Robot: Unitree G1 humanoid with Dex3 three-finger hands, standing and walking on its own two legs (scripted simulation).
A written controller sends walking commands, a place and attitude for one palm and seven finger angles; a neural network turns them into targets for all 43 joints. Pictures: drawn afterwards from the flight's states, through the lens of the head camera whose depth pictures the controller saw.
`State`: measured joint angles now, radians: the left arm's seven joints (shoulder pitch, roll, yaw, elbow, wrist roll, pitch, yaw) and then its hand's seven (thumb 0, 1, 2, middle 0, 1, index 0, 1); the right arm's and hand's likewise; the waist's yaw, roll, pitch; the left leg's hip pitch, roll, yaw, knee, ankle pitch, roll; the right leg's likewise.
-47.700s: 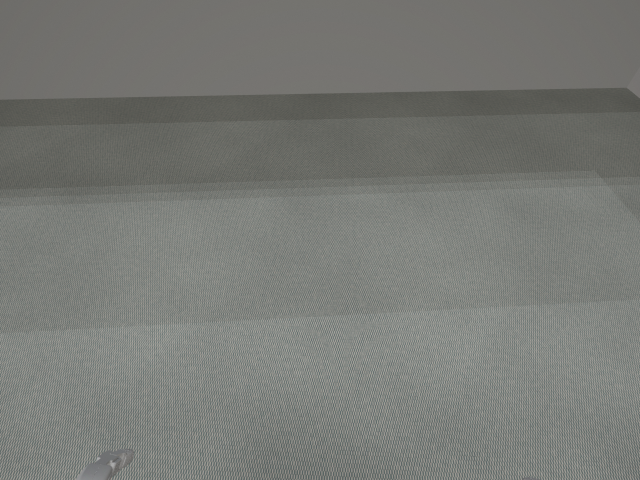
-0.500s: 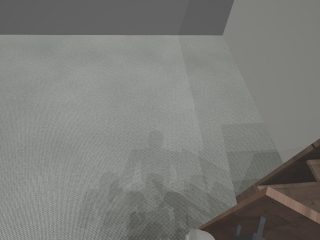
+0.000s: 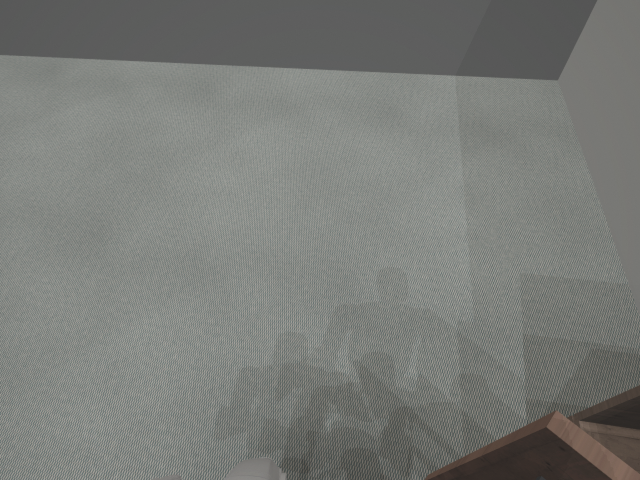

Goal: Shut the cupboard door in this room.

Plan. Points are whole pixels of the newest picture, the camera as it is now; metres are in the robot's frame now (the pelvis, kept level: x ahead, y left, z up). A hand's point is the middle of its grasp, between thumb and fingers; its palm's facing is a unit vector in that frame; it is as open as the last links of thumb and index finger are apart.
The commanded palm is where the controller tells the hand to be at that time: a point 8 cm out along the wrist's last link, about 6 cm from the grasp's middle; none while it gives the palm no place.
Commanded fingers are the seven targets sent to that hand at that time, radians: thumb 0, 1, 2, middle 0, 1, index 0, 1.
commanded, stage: turn or walk to find it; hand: left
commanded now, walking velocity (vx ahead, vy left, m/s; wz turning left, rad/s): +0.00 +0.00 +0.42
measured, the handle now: out of the picture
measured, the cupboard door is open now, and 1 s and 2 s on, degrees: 54 50 51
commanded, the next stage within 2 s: none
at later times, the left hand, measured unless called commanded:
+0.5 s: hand out of the picture +0.09 +0.22 -0.16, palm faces +0.19 -0.95 -0.24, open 7.4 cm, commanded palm none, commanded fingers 0.00 0.90 0.90 -0.20 -0.30 -0.20 -0.30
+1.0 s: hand out of the picture -0.08 +0.21 -0.18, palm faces +0.44 -0.86 -0.27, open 7.4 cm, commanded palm none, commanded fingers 0.00 0.90 0.90 -0.20 -0.30 -0.20 -0.30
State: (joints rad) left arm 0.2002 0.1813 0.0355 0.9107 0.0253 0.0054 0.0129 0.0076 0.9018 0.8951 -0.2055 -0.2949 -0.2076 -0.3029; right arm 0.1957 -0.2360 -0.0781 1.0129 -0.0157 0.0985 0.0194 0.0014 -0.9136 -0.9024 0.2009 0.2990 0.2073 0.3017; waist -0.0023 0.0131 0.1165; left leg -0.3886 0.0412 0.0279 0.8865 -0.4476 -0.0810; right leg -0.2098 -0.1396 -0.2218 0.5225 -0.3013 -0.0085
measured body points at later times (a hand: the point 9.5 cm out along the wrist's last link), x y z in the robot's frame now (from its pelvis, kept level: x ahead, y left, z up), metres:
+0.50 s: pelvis +0.00 +0.00 -0.01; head +0.05 +0.00 +0.44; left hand +0.08 +0.27 -0.14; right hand +0.08 -0.22 -0.17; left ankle -0.01 +0.14 -0.74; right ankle +0.03 -0.11 -0.73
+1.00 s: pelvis +0.00 +0.01 -0.02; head +0.06 +0.04 +0.43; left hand -0.10 +0.26 -0.16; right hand +0.10 -0.23 -0.17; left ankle -0.07 +0.12 -0.74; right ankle +0.03 -0.10 -0.74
